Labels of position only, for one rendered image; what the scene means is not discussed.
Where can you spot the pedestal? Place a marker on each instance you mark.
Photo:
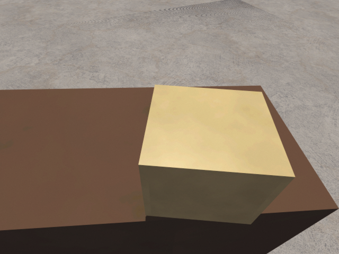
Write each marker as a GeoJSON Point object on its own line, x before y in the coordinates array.
{"type": "Point", "coordinates": [70, 181]}

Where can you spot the carton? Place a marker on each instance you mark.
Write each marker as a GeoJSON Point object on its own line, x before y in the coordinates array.
{"type": "Point", "coordinates": [211, 154]}

